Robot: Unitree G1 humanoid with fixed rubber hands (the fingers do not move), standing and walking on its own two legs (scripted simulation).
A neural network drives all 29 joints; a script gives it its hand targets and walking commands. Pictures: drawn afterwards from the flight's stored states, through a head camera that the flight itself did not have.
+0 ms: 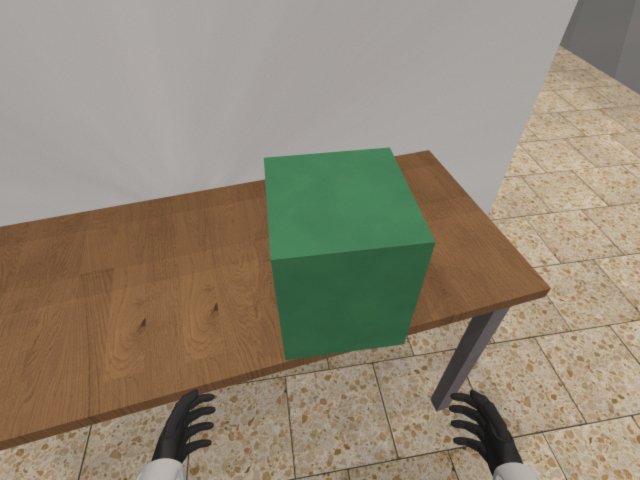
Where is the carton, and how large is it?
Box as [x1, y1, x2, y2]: [264, 147, 434, 359]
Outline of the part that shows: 389,147 264,158 270,258 285,359 401,344 404,342 434,245 434,240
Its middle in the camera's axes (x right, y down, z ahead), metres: +0.02 +0.03 +0.62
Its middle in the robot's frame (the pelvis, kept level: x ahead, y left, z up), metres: +0.44 +0.00 +0.01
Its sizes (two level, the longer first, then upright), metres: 0.210 0.200 0.250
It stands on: a table, 0.66 m high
